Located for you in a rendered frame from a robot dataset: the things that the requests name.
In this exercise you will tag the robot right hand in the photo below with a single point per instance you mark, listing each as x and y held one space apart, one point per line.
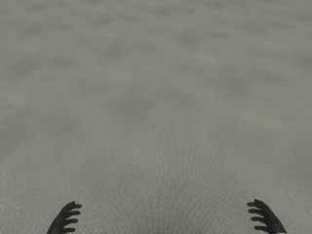
273 224

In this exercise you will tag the robot left hand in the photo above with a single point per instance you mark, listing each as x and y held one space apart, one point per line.
61 220

